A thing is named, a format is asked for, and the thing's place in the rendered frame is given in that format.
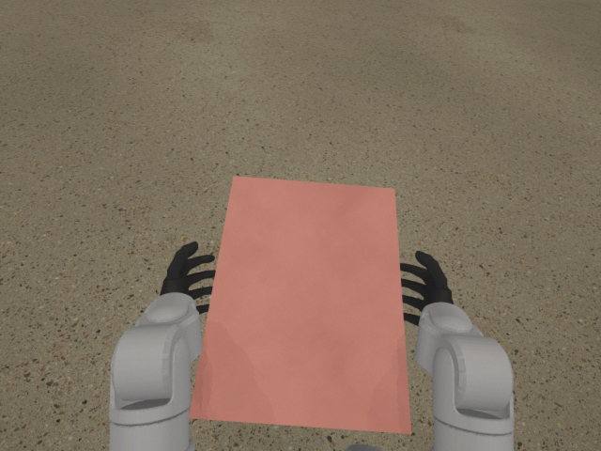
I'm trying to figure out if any robot right hand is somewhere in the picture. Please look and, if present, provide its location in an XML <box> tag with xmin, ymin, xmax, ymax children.
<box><xmin>400</xmin><ymin>251</ymin><xmax>454</xmax><ymax>326</ymax></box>

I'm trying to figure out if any robot left hand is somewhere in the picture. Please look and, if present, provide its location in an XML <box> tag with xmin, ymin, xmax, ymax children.
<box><xmin>160</xmin><ymin>241</ymin><xmax>216</xmax><ymax>315</ymax></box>

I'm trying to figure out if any carton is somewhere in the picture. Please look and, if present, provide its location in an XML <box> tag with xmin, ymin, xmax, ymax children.
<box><xmin>189</xmin><ymin>176</ymin><xmax>411</xmax><ymax>434</ymax></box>

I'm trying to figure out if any left robot forearm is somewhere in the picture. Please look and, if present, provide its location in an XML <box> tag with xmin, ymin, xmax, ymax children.
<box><xmin>109</xmin><ymin>292</ymin><xmax>203</xmax><ymax>451</ymax></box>

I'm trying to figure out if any right robot forearm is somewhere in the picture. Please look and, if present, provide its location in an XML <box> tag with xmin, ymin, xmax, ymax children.
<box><xmin>415</xmin><ymin>303</ymin><xmax>515</xmax><ymax>451</ymax></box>

